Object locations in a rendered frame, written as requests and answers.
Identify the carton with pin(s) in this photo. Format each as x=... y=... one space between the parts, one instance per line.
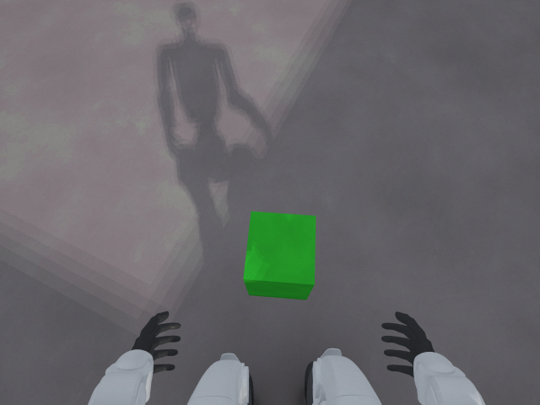
x=280 y=255

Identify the robot left hand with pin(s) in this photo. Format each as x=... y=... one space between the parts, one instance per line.
x=148 y=340

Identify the right robot thigh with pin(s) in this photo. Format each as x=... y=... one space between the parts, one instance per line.
x=339 y=381

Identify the robot right hand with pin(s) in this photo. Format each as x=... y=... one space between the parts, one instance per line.
x=417 y=342

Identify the left robot forearm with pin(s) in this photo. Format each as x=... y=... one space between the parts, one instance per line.
x=127 y=381

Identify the robot thigh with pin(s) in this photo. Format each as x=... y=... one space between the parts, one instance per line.
x=339 y=381
x=225 y=382

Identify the left robot thigh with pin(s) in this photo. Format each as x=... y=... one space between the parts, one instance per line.
x=225 y=382

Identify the right robot forearm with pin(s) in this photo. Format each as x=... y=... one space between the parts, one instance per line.
x=438 y=382

